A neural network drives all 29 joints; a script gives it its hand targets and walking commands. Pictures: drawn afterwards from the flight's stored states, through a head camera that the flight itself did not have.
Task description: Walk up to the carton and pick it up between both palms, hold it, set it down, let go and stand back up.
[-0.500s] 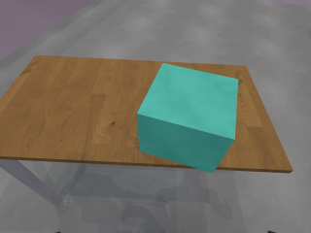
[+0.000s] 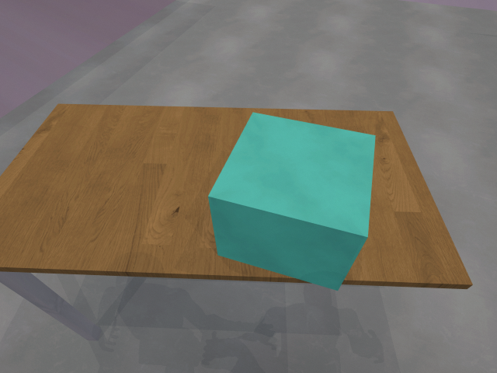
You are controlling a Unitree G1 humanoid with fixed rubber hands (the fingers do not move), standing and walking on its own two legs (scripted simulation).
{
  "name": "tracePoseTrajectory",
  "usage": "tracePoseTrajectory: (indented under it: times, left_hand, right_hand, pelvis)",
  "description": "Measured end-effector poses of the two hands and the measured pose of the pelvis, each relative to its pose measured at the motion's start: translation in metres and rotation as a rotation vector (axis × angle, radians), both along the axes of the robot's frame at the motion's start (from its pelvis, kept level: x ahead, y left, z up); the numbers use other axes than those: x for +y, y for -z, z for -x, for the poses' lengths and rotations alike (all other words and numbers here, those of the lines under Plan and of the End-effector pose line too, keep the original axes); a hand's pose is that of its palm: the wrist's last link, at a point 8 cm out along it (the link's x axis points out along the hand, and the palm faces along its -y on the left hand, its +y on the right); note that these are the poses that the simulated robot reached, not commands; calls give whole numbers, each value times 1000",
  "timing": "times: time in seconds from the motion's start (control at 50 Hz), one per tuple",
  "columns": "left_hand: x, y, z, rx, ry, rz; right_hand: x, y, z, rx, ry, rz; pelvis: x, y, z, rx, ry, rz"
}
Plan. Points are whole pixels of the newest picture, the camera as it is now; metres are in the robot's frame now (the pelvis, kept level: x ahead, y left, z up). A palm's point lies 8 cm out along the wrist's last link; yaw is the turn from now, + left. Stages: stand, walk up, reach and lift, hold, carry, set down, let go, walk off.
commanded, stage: walk up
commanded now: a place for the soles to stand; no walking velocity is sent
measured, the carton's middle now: (293, 197) +0.45 -0.05 +0.00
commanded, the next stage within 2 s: reach and lift in 0.80 s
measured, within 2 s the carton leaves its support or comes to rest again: neither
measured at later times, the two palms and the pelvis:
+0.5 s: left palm out of the picture +0.09 +0.30 -0.12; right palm out of the picture +0.07 -0.32 -0.11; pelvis +0.01 -0.01 -0.01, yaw +1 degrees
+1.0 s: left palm out of the picture +0.14 +0.29 -0.13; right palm out of the picture +0.12 -0.31 -0.11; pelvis -0.02 +0.00 -0.03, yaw -1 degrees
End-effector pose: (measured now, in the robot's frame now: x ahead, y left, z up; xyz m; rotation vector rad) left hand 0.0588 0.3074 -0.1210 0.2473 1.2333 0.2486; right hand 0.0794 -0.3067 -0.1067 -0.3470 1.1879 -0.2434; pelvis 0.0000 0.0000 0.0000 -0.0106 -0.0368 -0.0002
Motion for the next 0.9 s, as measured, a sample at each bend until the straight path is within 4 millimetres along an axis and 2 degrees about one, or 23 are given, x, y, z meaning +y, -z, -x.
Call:
tracePoseTrajectory:
  times: [0.16, 0.34, 0.48, 0.8, 0.86, 0.9]
  left_hand:
    - [-14, 3, -21, -18, 15, 16]
    - [-16, 4, -31, -34, 15, 16]
    - [-10, 4, -28, -33, 8, 5]
    - [-3, 6, -4, 1, -6, 5]
    - [-2, 7, -4, 12, -6, 4]
    - [-1, 9, -14, 61, 8, -20]
  right_hand:
    - [-22, -3, 5, 24, 16, 49]
    - [-22, 0, 5, 35, 8, 54]
    - [-14, 3, 5, 34, -7, 42]
    - [-13, 2, 9, 30, -20, 48]
    - [-13, 2, 10, 29, -27, 49]
    - [-13, 5, 1, -8, -39, 39]
  pelvis:
    - [-6, 2, -7, 2, -3, 2]
    - [-8, 4, -9, -4, -8, 2]
    - [-8, 5, -7, -8, -10, 2]
    - [-4, 6, 0, -15, -19, 5]
    - [-4, 7, 1, -11, -18, 4]
    - [-4, 13, 7, 0, -14, 7]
